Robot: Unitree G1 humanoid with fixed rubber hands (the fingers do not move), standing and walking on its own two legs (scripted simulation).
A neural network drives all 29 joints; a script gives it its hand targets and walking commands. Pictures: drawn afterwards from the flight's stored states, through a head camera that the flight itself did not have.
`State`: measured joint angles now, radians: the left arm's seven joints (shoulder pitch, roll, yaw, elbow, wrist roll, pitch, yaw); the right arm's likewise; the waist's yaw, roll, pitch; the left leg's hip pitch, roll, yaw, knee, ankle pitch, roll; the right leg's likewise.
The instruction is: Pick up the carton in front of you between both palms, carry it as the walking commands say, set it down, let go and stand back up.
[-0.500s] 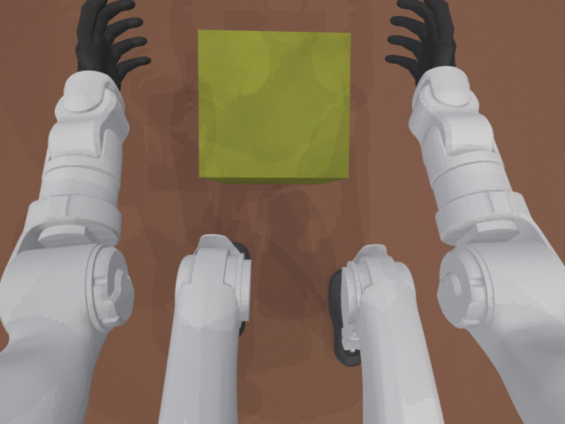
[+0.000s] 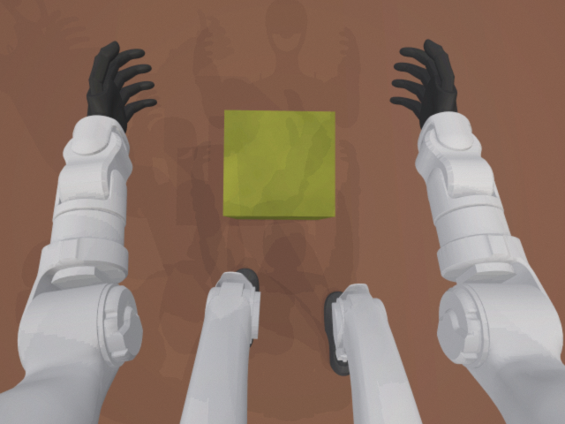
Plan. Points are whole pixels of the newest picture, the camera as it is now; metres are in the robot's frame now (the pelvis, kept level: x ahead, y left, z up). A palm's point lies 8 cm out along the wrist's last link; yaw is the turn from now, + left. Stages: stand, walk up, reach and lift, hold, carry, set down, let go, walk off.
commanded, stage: set down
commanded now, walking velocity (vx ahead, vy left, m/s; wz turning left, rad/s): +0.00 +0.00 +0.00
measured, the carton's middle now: (278, 173) +0.48 +0.05 -0.45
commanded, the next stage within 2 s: let go in 0.12 s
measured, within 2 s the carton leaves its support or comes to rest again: neither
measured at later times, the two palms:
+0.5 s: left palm (30, 174) +0.39 +0.27 +0.02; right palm (527, 169) +0.42 -0.17 +0.02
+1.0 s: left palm out of the picture +0.25 +0.23 +0.13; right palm out of the picture +0.28 -0.24 +0.13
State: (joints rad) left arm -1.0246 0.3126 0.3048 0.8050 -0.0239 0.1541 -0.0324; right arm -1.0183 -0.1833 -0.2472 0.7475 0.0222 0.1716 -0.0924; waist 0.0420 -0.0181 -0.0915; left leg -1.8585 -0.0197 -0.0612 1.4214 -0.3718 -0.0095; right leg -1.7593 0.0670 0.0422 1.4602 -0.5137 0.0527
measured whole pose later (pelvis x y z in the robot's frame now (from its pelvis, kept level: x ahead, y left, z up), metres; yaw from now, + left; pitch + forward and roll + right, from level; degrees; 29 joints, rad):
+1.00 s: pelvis +0.10 -0.01 +0.20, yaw +3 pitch +5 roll +1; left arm 0.23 0.21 0.06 0.44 0.00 0.01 -0.06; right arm 0.20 -0.20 -0.05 0.46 -0.01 0.01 0.05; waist 0.00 -0.01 0.02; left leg -0.31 -0.01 -0.05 0.42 -0.20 -0.02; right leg -0.23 0.01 0.07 0.44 -0.30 0.00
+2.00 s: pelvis +0.14 +0.00 +0.17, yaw +12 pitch +5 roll +0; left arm 0.40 0.26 0.02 0.68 0.02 0.02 0.06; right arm 0.30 -0.25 0.00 0.73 -0.02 -0.02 -0.04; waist 0.04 0.00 -0.08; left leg -0.42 -0.09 -0.16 0.77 -0.42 0.00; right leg -0.22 -0.05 -0.11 0.68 -0.53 0.02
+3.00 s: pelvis +0.12 -0.01 +0.18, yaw +16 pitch +1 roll -1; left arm 0.40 0.27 0.02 0.81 0.02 0.05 0.05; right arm 0.31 -0.25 0.00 0.81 -0.02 0.02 -0.04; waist 0.03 0.00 0.00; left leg -0.37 -0.09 -0.21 0.72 -0.36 -0.01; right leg -0.14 -0.05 -0.18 0.61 -0.48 0.01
